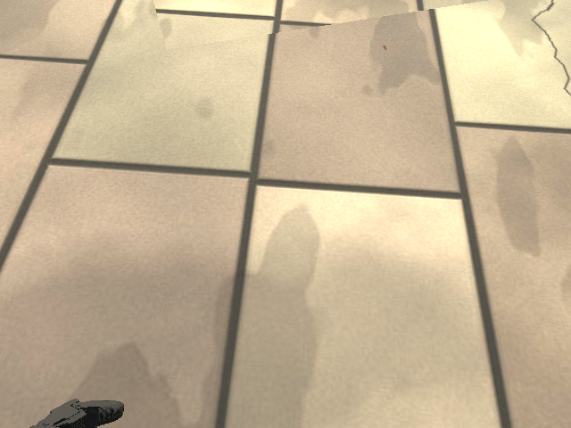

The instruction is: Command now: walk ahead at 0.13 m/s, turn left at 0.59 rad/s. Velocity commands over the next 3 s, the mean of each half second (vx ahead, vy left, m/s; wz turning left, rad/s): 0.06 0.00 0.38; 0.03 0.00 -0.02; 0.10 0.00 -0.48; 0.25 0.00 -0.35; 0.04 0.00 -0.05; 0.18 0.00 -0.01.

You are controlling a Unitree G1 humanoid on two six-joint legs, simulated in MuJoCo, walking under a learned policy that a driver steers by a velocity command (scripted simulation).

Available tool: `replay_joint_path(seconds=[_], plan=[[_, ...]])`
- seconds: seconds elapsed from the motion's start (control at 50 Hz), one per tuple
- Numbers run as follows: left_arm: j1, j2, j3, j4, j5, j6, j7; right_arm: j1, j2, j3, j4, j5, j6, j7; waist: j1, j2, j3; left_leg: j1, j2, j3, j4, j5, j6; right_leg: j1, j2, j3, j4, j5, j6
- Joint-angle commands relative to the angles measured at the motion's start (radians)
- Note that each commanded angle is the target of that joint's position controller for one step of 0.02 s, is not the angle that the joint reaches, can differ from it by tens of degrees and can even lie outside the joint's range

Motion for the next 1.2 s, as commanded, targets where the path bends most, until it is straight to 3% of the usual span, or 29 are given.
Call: replay_joint_path(seconds=[0.02,0.04,0.06,0.08,0.1,0.12,0.14,0.2,0.28,0.36,0.42,0.44,0.46,0.48,0.52,0.6,0.72,0.76,0.78,0.82,0.88,0.98,1.06,1.08,1.1,1.12,1.14,1.16,1.2], plan=[[0.040,0.131,0.048,-0.057,0.000,-0.021,-0.002,-0.057,-0.132,-0.035,-0.078,0.000,-0.004,-0.011,0.070,0.172,-0.133,0.039,0.219,-0.245,0.031,0.416,0.093,0.180,0.023,-0.010,-0.110,0.011,-0.032],[0.078,0.139,0.053,-0.051,0.007,-0.029,0.002,-0.074,-0.111,-0.028,-0.087,0.002,-0.005,-0.011,0.095,0.161,-0.142,0.021,0.175,-0.237,0.101,0.352,0.060,0.269,-0.008,-0.014,-0.199,0.136,-0.060],[0.122,0.196,0.064,-0.056,0.025,-0.032,0.012,-0.051,-0.054,-0.010,-0.106,-0.014,-0.010,-0.009,0.090,0.039,-0.229,-0.064,0.098,-0.155,0.302,0.137,0.010,0.457,-0.186,0.124,-0.187,0.403,-0.128],[0.125,0.226,0.066,-0.054,0.053,-0.013,0.018,0.110,-0.020,0.001,-0.105,-0.007,-0.010,-0.009,0.009,-0.219,-0.294,-0.310,-0.039,-0.036,0.521,-0.437,-0.054,0.674,-0.422,0.428,-0.190,0.626,-0.325],[0.136,0.176,0.063,-0.053,0.020,0.000,0.017,0.171,-0.123,-0.019,-0.076,-0.007,-0.004,-0.006,0.011,-0.205,-0.322,-0.366,0.040,-0.021,0.683,-0.432,-0.094,0.655,-0.475,0.543,-0.209,0.449,-0.379],[0.104,0.117,0.046,-0.073,0.009,0.008,0.020,0.101,-0.182,-0.040,-0.065,0.002,0.011,-0.007,0.041,-0.119,-0.246,-0.392,0.076,-0.006,0.758,-0.353,-0.119,0.593,-0.405,0.406,-0.208,0.325,-0.344],[0.073,0.098,0.039,-0.078,0.012,0.020,0.021,0.054,-0.183,-0.046,-0.064,0.004,0.029,-0.013,0.045,-0.066,-0.201,-0.397,0.097,0.020,0.779,-0.286,-0.134,0.525,-0.340,0.294,-0.224,0.208,-0.304],[0.023,0.108,0.035,-0.070,0.018,0.041,0.026,0.011,-0.110,-0.029,-0.083,0.001,0.054,-0.016,0.037,-0.093,-0.113,-0.305,0.109,0.075,0.718,-0.183,-0.146,0.330,-0.231,0.119,-0.300,0.087,-0.284],[0.031,0.114,0.039,-0.046,0.009,0.047,0.024,-0.012,-0.054,-0.003,-0.086,-0.013,0.041,-0.011,0.055,-0.118,-0.156,-0.201,0.128,0.115,0.467,-0.176,-0.138,0.365,-0.232,0.048,-0.296,0.134,-0.312],[0.051,0.145,0.045,-0.020,-0.007,0.058,0.016,-0.035,-0.064,0.002,-0.079,-0.013,0.036,0.005,0.077,-0.137,-0.162,-0.096,0.134,0.144,0.238,-0.101,-0.109,0.373,-0.256,0.065,-0.292,0.032,-0.317],[0.072,0.126,0.034,0.012,-0.025,0.064,0.011,0.013,-0.062,0.002,-0.043,-0.022,0.033,0.017,0.038,-0.108,-0.133,0.084,0.113,0.171,-0.059,0.079,-0.046,0.274,-0.215,0.029,-0.245,-0.082,-0.239],[0.106,0.097,0.023,0.026,-0.018,0.057,0.005,0.008,-0.095,-0.001,-0.055,-0.033,0.033,0.015,0.048,-0.043,-0.133,0.152,0.191,0.069,-0.108,0.145,-0.005,0.209,-0.179,-0.003,-0.194,-0.150,-0.164],[0.138,0.035,0.006,0.015,0.013,0.046,-0.004,-0.030,-0.174,-0.014,-0.070,-0.043,0.037,0.007,0.110,0.186,-0.135,0.133,0.354,-0.120,-0.133,0.192,0.076,0.150,-0.060,-0.138,-0.067,-0.282,-0.074],[0.078,0.050,0.009,0.010,0.018,0.044,0.003,-0.086,-0.110,0.004,-0.074,-0.052,0.026,0.014,0.079,0.234,-0.098,-0.060,0.390,-0.151,-0.189,0.063,0.140,0.246,-0.039,-0.125,-0.062,-0.313,-0.044],[0.054,0.061,0.012,0.028,0.019,0.046,0.006,-0.137,-0.049,0.023,-0.066,-0.057,-0.003,0.021,0.089,0.202,-0.055,-0.091,0.280,-0.055,-0.184,-0.079,0.057,0.321,-0.039,-0.114,-0.115,-0.149,-0.035],[0.101,0.098,0.018,0.075,0.010,0.049,0.008,-0.071,-0.040,0.031,-0.028,-0.046,-0.021,0.021,0.079,0.135,-0.027,-0.101,0.226,-0.007,-0.166,-0.080,-0.003,0.375,-0.066,-0.089,-0.163,-0.077,-0.044],[0.109,0.080,0.015,0.138,0.006,0.039,0.013,-0.053,-0.042,0.029,-0.004,-0.037,-0.019,0.012,0.075,0.044,-0.035,-0.047,0.196,0.032,-0.114,0.067,-0.006,0.378,-0.072,-0.083,-0.174,-0.023,-0.046],[0.116,0.072,0.013,0.162,-0.001,0.041,0.017,-0.024,-0.054,0.022,0.014,-0.030,-0.013,0.008,0.062,0.061,-0.052,-0.031,0.189,0.024,-0.142,-0.131,0.015,0.357,-0.030,-0.133,-0.123,-0.171,-0.047],[0.098,0.058,0.010,0.161,0.000,0.041,0.019,-0.044,-0.041,0.026,0.014,-0.032,-0.011,0.008,0.068,0.075,-0.009,-0.068,0.205,-0.003,-0.165,-0.176,0.025,0.334,-0.034,-0.129,-0.119,-0.168,-0.048],[0.096,0.061,0.008,0.174,0.003,0.034,0.021,-0.063,-0.018,0.033,0.018,-0.040,-0.018,0.008,0.077,0.068,0.013,-0.075,0.195,0.025,-0.149,-0.051,0.010,0.340,-0.056,-0.098,-0.139,-0.067,-0.053],[0.080,0.111,0.019,0.183,-0.017,0.027,0.019,-0.013,-0.074,0.008,0.033,-0.030,-0.025,-0.005,0.047,0.027,-0.060,0.056,0.161,0.105,-0.048,0.222,-0.022,0.303,-0.053,-0.076,-0.085,0.108,-0.080],[0.054,0.102,0.029,0.146,-0.026,0.050,0.008,0.035,-0.109,-0.024,0.032,-0.020,0.011,-0.043,0.032,0.107,-0.080,0.118,0.290,0.057,-0.008,0.432,0.062,0.150,-0.019,-0.090,0.071,0.053,-0.088],[0.079,0.068,0.032,0.125,-0.024,0.072,-0.015,-0.065,-0.116,-0.032,-0.003,-0.011,0.010,-0.056,0.078,0.182,-0.056,0.024,0.414,0.015,-0.016,0.412,0.108,0.166,-0.016,-0.131,0.109,-0.275,-0.112],[0.092,0.082,0.039,0.124,-0.024,0.072,-0.018,-0.068,-0.118,-0.034,-0.003,-0.009,0.005,-0.056,0.087,0.149,-0.054,-0.022,0.385,0.056,0.027,0.362,0.075,0.230,-0.014,-0.121,0.047,-0.196,-0.131],[0.102,0.151,0.061,0.121,-0.021,0.071,-0.014,-0.034,-0.111,-0.036,-0.007,-0.019,-0.001,-0.054,0.071,0.017,-0.063,-0.077,0.293,0.155,0.134,0.277,0.007,0.295,-0.058,-0.009,-0.032,0.057,-0.170],[0.163,0.227,0.085,0.127,-0.017,0.069,-0.006,-0.072,-0.082,-0.028,-0.036,-0.032,-0.008,-0.055,0.094,-0.176,-0.102,-0.222,0.127,0.278,0.387,0.068,-0.099,0.417,-0.193,0.272,-0.152,0.255,-0.291],[0.260,0.228,0.079,0.136,0.003,0.059,-0.005,-0.143,-0.047,-0.014,-0.062,-0.033,-0.010,-0.054,0.160,-0.245,-0.176,-0.381,0.051,0.160,0.616,-0.423,-0.117,0.567,-0.320,0.499,-0.250,0.340,-0.414],[0.234,0.210,0.068,0.122,0.009,0.040,-0.006,-0.103,-0.050,-0.015,-0.052,-0.017,-0.013,-0.047,0.133,-0.133,-0.207,-0.401,0.087,0.062,0.741,-0.430,-0.109,0.575,-0.334,0.473,-0.244,0.302,-0.416],[0.102,0.191,0.067,0.077,-0.019,0.031,0.003,-0.079,-0.079,-0.025,-0.026,-0.011,-0.010,-0.046,0.080,-0.010,-0.137,-0.412,0.129,0.054,0.712,-0.285,-0.110,0.478,-0.269,0.334,-0.238,0.226,-0.347]])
